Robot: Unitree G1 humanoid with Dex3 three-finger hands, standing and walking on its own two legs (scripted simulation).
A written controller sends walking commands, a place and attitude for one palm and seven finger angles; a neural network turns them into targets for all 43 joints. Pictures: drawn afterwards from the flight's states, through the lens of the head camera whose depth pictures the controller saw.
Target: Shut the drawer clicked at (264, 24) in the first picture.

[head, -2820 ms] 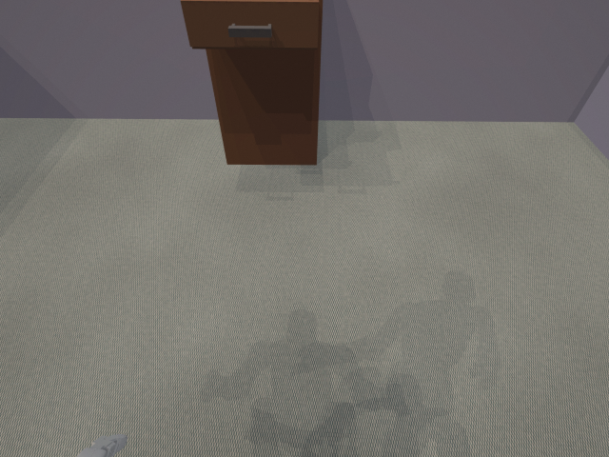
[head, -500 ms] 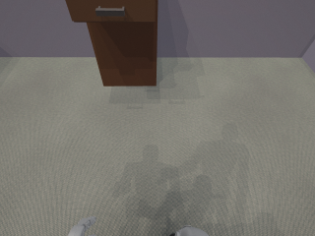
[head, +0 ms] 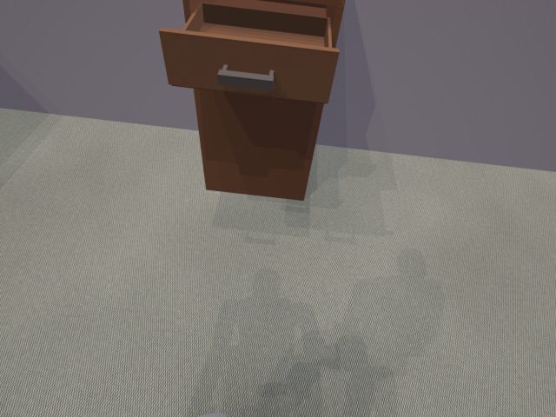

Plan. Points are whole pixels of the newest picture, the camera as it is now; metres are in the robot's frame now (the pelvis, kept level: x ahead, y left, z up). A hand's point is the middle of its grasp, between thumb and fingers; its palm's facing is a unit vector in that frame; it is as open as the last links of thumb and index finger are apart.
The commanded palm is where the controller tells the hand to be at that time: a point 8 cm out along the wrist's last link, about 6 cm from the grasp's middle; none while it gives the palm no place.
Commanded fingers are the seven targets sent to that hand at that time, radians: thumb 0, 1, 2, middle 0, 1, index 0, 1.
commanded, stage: walk to a spot facing it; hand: left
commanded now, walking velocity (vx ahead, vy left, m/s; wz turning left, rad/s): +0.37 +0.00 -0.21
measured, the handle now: (247, 75) +0.85 +0.17 +0.04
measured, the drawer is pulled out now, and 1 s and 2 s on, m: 0.29 0.29 0.29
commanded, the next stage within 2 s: take the last steps up to it in 0.30 s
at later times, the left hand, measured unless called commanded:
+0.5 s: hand (233, 303) +0.34 +0.11 -0.16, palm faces -0.14 -0.97 -0.22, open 7.4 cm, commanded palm none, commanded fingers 0.00 0.90 0.90 -0.20 -0.30 -0.20 -0.30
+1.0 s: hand (216, 338) +0.27 +0.13 -0.17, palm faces +0.12 -0.98 -0.12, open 7.4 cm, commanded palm none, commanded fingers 0.00 0.90 0.90 -0.20 -0.30 -0.20 -0.30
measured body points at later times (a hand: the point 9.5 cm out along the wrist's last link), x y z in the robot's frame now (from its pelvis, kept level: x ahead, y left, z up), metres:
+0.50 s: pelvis +0.20 -0.05 -0.01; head +0.23 -0.08 +0.43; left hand +0.35 +0.16 -0.15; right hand +0.06 -0.23 -0.17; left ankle +0.06 +0.08 -0.69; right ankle +0.29 -0.15 -0.73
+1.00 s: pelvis +0.34 -0.03 +0.01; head +0.34 +0.00 +0.46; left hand +0.27 +0.19 -0.16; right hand +0.42 -0.26 -0.13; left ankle +0.39 +0.08 -0.72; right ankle +0.29 -0.15 -0.73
